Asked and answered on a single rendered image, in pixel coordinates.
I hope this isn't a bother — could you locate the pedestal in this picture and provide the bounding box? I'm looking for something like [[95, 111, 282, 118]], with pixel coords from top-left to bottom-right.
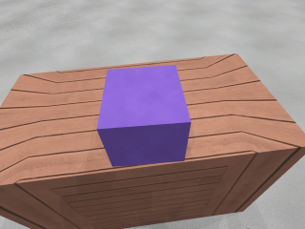
[[0, 53, 305, 229]]

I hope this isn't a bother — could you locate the carton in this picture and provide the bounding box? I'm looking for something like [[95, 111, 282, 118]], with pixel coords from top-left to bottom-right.
[[96, 65, 192, 167]]

